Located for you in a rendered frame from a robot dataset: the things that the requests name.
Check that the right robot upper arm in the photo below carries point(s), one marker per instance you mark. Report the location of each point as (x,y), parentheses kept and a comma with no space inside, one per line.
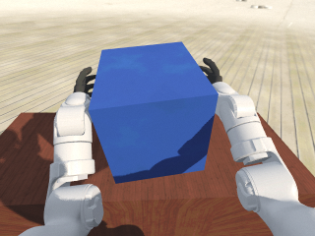
(268,189)

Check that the pedestal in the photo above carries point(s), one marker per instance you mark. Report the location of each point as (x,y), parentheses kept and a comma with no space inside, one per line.
(198,203)

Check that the carton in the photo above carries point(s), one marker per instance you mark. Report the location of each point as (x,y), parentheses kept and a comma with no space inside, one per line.
(153,110)

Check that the robot left hand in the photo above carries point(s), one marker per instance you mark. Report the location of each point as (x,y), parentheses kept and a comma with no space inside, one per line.
(82,80)

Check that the left robot forearm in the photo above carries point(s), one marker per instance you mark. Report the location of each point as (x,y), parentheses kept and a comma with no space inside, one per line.
(72,139)

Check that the left robot upper arm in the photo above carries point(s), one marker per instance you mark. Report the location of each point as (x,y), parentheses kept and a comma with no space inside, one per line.
(70,211)

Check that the robot right hand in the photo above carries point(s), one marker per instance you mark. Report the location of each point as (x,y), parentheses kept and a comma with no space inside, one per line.
(213,72)

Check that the right robot forearm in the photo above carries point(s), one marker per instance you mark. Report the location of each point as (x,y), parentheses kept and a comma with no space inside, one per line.
(249,142)

